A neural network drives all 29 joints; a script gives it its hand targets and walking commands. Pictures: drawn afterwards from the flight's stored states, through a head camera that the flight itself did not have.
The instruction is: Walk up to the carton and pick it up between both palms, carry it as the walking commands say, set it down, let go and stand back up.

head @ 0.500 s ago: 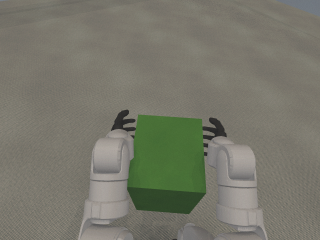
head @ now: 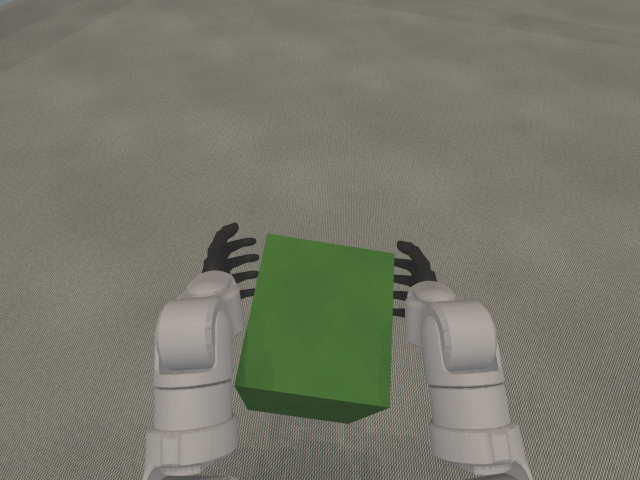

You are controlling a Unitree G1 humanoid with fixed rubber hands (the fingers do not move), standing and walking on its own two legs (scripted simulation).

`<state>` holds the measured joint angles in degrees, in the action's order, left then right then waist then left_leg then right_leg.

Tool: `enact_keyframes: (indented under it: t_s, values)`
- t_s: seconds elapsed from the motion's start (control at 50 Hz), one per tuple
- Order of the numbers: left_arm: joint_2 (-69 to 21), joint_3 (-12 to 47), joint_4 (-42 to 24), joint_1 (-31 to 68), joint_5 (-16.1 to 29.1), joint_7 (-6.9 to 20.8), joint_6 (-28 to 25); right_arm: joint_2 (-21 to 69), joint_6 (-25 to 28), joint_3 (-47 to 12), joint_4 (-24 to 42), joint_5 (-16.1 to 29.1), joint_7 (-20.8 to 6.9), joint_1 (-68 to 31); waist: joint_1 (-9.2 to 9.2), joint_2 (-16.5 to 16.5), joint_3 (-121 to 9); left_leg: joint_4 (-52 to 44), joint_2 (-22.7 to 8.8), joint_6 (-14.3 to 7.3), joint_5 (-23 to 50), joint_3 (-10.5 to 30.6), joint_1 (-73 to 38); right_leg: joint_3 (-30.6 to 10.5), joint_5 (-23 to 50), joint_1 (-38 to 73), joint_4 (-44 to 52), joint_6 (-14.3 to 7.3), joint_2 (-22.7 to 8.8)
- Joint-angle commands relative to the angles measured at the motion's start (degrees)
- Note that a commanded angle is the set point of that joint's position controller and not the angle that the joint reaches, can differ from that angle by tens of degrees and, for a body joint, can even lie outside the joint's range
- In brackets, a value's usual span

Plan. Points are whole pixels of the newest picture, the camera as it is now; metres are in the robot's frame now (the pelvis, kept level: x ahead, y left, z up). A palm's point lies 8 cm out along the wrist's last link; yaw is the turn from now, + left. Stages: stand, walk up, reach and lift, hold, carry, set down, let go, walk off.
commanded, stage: carry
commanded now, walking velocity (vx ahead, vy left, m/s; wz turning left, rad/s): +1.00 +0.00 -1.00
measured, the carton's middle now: (312, 340) +0.29 +0.02 -0.01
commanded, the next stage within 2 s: none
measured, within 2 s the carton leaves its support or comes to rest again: neither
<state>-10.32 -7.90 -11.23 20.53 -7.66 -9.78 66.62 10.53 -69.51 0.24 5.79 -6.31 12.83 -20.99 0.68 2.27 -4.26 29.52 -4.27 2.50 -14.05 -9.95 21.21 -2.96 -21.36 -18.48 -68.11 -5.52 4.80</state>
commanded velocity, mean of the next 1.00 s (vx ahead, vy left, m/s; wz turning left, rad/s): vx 0.49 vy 0.00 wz -0.54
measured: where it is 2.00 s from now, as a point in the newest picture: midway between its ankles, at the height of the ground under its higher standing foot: (451, 221)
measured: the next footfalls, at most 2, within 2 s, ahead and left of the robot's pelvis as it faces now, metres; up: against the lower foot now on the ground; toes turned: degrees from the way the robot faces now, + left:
right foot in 0.30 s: +0.49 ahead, -0.08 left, +0.00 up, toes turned -24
left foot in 0.62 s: +0.80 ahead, -0.02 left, +0.00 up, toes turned -11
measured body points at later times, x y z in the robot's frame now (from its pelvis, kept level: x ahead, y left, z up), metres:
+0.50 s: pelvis +0.47 -0.05 -0.01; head +0.52 -0.03 +0.44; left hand +0.82 +0.00 +0.05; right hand +0.75 -0.23 +0.04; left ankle +0.54 +0.06 -0.69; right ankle +0.45 -0.07 -0.73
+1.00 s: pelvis +0.81 -0.14 +0.02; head +0.84 -0.13 +0.47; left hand +1.14 -0.22 +0.11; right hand +1.00 -0.41 +0.11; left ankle +0.76 -0.01 -0.73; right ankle +0.83 -0.32 -0.67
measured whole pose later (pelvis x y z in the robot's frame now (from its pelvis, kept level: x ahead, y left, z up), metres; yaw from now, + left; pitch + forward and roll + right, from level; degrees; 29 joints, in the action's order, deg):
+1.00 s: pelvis +0.81 -0.14 +0.02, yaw -34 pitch +4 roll -3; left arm -10.5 -3.4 -11.3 21.0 -9.4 -11.9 69.2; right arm 10.0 -73.7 3.0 12.7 -5.7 10.5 -19.3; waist 1.2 0.0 -2.2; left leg 16.0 -7.3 1.6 -18.0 -21.7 0.3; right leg 7.3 -5.9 -36.8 -44.3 -2.2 -3.2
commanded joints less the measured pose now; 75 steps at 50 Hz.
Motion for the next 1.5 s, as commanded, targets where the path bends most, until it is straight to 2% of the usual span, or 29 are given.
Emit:
enact_keyframes:
  t_s: [0.0, 0.12, 0.18, 0.24, 0.26, 0.28, 0.3, 0.32, 0.34, 0.4, 0.44, 0.5, 0.58, 0.6, 0.62, 0.64, 0.68, 0.7, 0.76, 1.0, 1.06, 1.1, 1.12, 1.14, 1.16, 1.18, 1.24, 1.34, 1.48]
  values:
    - [-59.5, 35.8, 4.9, 16.7, 24.5, 17.3, 3.7, 59.2, 2.9, -30.8, 10.1, 23.4, -15.8, -26.2, 2.55, -3.2, -20.0, -7.7, -22.1, -4.8, 31.9, 25.7, -46.0, -1.7, 1.7, -32.0, -6.5, 1.3, -7.9]
    - [-60.1, 35.8, 5.3, 15.0, 20.4, 13.8, 2.9, 57.7, 1.2, -31.5, 12.1, 28.6, -18.3, -29.5, 2.29, -12.7, -7.2, -12.7, -15.8, 0.1, 51.4, 5.4, -40.0, 11.0, 8.0, -30.0, 16.1, 0.9, -6.0]
    - [-60.1, 36.2, 3.8, 16.2, 18.9, 12.4, 3.5, 56.8, -0.3, -31.1, 11.6, 29.6, -19.7, -32.5, 0.21, -15.0, -7.7, -9.7, -12.1, 2.9, 72.6, -5.5, -30.0, 21.5, 15.1, -11.5, 26.7, -1.8, 0.4]
    - [-60.7, 37.4, 1.3, 21.5, 20.7, 12.6, 3.9, 56.2, -0.7, -28.5, 10.5, 28.7, -20.4, -30.8, -1.46, -17.9, -12.8, 10.2, -10.6, 5.0, 84.6, -7.1, -18.8, 25.6, 20.4, 14.3, 29.1, -3.1, 6.1]
    - [-61.0, 37.0, 1.1, 21.4, 21.6, 13.2, 4.1, 55.7, -0.7, -27.5, 11.0, 28.1, -20.4, -31.7, -3.79, -15.6, -14.8, 25.3, -8.5, 4.5, 76.9, -6.9, -11.8, 22.1, 25.1, 24.8, 35.7, -5.4, 4.1]
    - [-60.9, 35.9, 1.8, 20.0, 21.9, 14.0, 4.4, 55.3, -0.8, -26.6, 11.4, 27.8, -20.4, -34.3, -6.55, -6.0, -12.2, 44.9, -1.2, 2.6, 29.8, -4.4, 0.5, 13.8, 32.9, 31.4, 42.3, -9.8, -2.4]
    - [-61.0, 34.5, 5.3, 17.4, 20.8, 14.6, 5.0, 56.3, -1.4, -25.8, 8.7, 26.7, -20.8, -33.5, -3.66, 1.2, -11.8, 59.3, 3.9, 1.3, -10.3, -1.2, 10.3, 1.2, 61.3, 31.9, 36.5, -11.8, -12.0]
    - [-60.8, 34.7, 8.8, 15.3, 21.3, 15.4, 5.3, 56.8, -2.0, -25.9, 5.1, 25.2, -20.0, -29.7, -2.34, 2.7, -23.9, 64.7, 3.4, 1.2, -10.2, 8.5, 17.5, -17.0, 75.5, 41.0, 36.7, -19.5, -21.9]
    - [-63.1, 35.8, 10.9, 15.0, 22.8, 16.0, 5.0, 57.0, -1.4, -25.0, 4.6, 23.9, -19.6, -29.5, -2.51, 1.5, -26.9, 64.1, 0.4, 1.3, -9.8, 11.4, 21.3, -20.8, 66.9, 41.9, 39.9, -20.9, -25.0]
    - [-67.5, 37.5, 9.5, 22.6, 25.0, 16.3, 3.1, 59.4, 1.7, -23.8, 6.3, 23.2, -18.4, -33.5, -1.88, -7.3, -20.1, 43.0, -5.2, 2.1, -13.1, 13.1, 18.6, -13.2, 48.0, 23.5, 44.1, -13.6, -22.4]
    - [-67.3, 37.3, 6.1, 26.7, 25.5, 16.3, 2.1, 61.4, 2.9, -24.1, 8.5, 23.7, -17.6, -34.0, -0.88, -4.7, -18.7, 26.7, -4.5, 1.8, -11.0, 8.5, 10.6, -5.5, 50.5, 15.5, 46.3, -10.9, -20.4]
    - [-64.4, 36.8, 1.7, 24.7, 25.2, 16.0, 2.2, 62.5, 3.2, -26.2, 12.1, 24.1, -16.5, -32.5, -0.64, 2.1, -21.2, 9.9, 1.0, 0.4, 6.4, 1.8, -0.5, 3.3, 49.3, 13.7, 44.6, -5.4, -14.7]
    - [-59.8, 35.1, 2.3, 16.3, 22.5, 16.2, 4.1, 62.2, 2.2, -28.4, 11.3, 23.2, -16.2, -26.3, 1.13, -1.1, -22.4, -6.6, 3.5, -0.6, 21.3, -4.0, -18.5, 8.8, 44.5, 10.3, 32.4, -0.8, -10.1]
    - [-58.3, 35.2, 2.6, 15.0, 21.8, 16.4, 4.7, 61.3, 1.9, -28.8, 10.9, 22.8, -16.2, -24.5, 2.09, -3.0, -23.7, -7.4, -1.4, -2.2, 18.6, 1.3, -27.1, 8.6, 36.9, 3.6, 24.2, 0.6, -9.2]
    - [-57.9, 35.9, 2.5, 14.2, 22.3, 16.8, 5.2, 59.1, 1.6, -28.4, 10.4, 21.9, -16.2, -24.3, 1.92, -13.4, -27.4, -7.9, -17.2, -7.9, 22.3, 23.0, -36.4, 8.8, 21.1, -8.2, 9.6, 3.3, -4.7]
    - [-58.3, 36.4, 3.5, 14.8, 23.3, 17.1, 5.2, 58.2, 1.4, -28.6, 9.4, 21.2, -16.2, -24.2, 1.46, -19.7, -29.4, -10.7, -23.8, -13.3, 25.5, 34.7, -42.8, 4.1, -3.6, -17.1, 1.6, 3.5, -1.3]
    - [-59.4, 37.9, 4.0, 16.7, 23.8, 17.2, 4.6, 58.6, 1.2, -28.6, 10.7, 21.7, -16.4, -25.5, 0.85, -6.2, -26.4, -10.1, -22.9, -12.4, 29.4, 26.3, -38.6, -0.5, -2.0, -20.4, -2.3, 3.1, -7.4]
    - [-60.5, 38.0, 3.6, 18.0, 24.2, 17.1, 4.2, 59.3, 1.3, -28.8, 11.2, 22.4, -16.7, -26.4, 0.73, -3.4, -23.4, -11.2, -21.4, -10.2, 28.3, 20.9, -35.8, -0.4, 0.4, -21.5, 0.4, 3.6, -9.1]
    - [-61.2, 37.4, 3.4, 17.2, 23.1, 16.2, 3.1, 59.7, 1.1, -29.8, 12.7, 24.7, -17.5, -27.6, 0.87, -6.9, -18.5, -14.9, -17.6, -5.9, 26.5, 10.2, -31.8, 3.7, 5.5, -20.1, 9.3, 4.6, -9.2]
    - [-61.5, 39.7, 1.0, 18.8, 22.6, 14.7, 4.8, 56.3, -1.1, -29.9, 13.1, 24.7, -19.4, -25.8, 0.61, -14.0, -8.4, -11.4, -14.9, -3.6, 38.4, -8.4, -34.2, 13.3, 18.5, -20.6, 29.6, 2.0, -7.2]
    - [-60.7, 39.4, 1.5, 19.2, 23.2, 15.4, 5.3, 55.8, -1.5, -30.0, 13.3, 24.1, -19.2, -27.3, -0.62, -15.2, -10.6, -0.6, -15.4, -1.5, 51.2, -11.0, -30.5, 17.5, 17.1, -9.1, 31.9, 0.6, -2.9]
    - [-60.4, 38.3, 2.2, 20.0, 23.4, 15.8, 5.5, 54.9, -1.7, -29.6, 12.6, 23.8, -19.1, -27.9, -2.58, -13.6, -15.0, 15.0, -13.5, 1.4, 50.1, -12.9, -24.8, 20.1, 17.3, 4.9, 38.4, -0.7, 1.3]
    - [-60.1, 38.0, 2.5, 19.5, 24.0, 16.0, 5.6, 54.3, -1.7, -28.9, 12.3, 23.7, -19.0, -29.8, -4.43, -9.5, -15.7, 27.1, -10.9, 2.7, 39.1, -10.7, -14.9, 14.7, 17.2, 14.3, 40.5, -2.5, 0.0]
    - [-59.7, 37.3, 2.9, 19.3, 24.0, 16.2, 5.6, 54.7, -2.0, -28.0, 11.3, 23.2, -19.0, -30.2, -2.96, 4.3, -14.2, 40.5, -4.6, 3.4, 0.0, -7.2, 2.3, -6.1, 34.4, 22.9, 40.7, -6.1, -11.5]
    - [-60.8, 37.2, 7.3, 15.6, 24.7, 16.7, 5.8, 54.6, -2.1, -27.7, 8.9, 21.4, -18.5, -26.6, -2.34, 13.6, -21.3, 49.1, 3.0, 4.4, -16.8, 3.1, 19.0, -30.7, 40.0, 35.8, 46.6, -14.4, -21.7]
    - [-62.3, 38.5, 6.5, 16.6, 26.3, 17.0, 5.3, 56.6, -1.3, -27.1, 6.6, 21.1, -18.1, -25.1, -1.63, 5.7, -25.2, 50.3, -0.2, 3.1, -16.6, 9.5, 21.9, -29.6, 40.7, 38.9, 46.9, -14.1, -22.6]
    - [-66.2, 38.0, 3.3, 21.4, 26.7, 17.1, 2.9, 61.3, 1.5, -28.8, 11.7, 24.4, -17.5, -32.4, -1.28, -0.7, -21.7, 35.2, -5.2, 3.6, -8.7, 9.8, 14.2, -14.5, 45.4, 23.9, 47.1, -8.6, -18.2]
    - [-61.9, 38.5, -5.0, 19.8, 25.1, 16.3, 1.1, 62.7, 3.1, -30.1, 13.2, 25.0, -16.4, -26.5, -1.25, 1.0, -25.2, 19.6, -1.3, 3.3, -6.0, 6.5, 10.9, -10.5, 41.4, 26.6, 49.1, -7.2, -16.3]
    - [-56.1, 36.6, -3.5, 12.6, 22.3, 16.5, 3.5, 58.5, 0.7, -31.9, 13.5, 24.4, -16.2, -23.7, -1.58, 4.7, -18.8, 5.0, 1.7, 2.7, 2.6, 3.5, 7.9, -8.5, 48.4, 25.3, 46.0, -5.0, -13.2]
